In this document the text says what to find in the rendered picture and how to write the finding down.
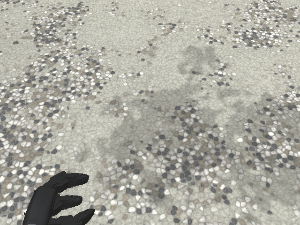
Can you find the left robot hand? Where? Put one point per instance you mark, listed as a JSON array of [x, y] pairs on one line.
[[46, 202]]

